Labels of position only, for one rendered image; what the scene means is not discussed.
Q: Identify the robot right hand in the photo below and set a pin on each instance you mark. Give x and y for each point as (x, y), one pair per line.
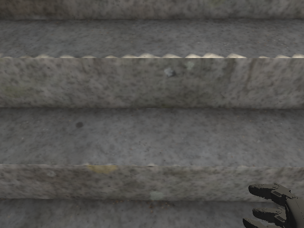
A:
(291, 217)

